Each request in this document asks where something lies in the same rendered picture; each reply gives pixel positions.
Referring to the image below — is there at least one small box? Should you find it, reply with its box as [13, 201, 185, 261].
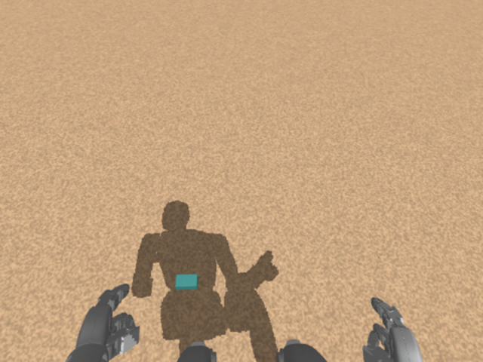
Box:
[175, 274, 198, 290]

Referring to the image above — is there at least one left robot hand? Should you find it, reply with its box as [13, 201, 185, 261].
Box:
[75, 284, 140, 360]

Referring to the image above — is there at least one left robot arm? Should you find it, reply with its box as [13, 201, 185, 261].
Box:
[66, 343, 109, 362]

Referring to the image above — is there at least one right robot hand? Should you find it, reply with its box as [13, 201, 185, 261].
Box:
[362, 297, 423, 362]

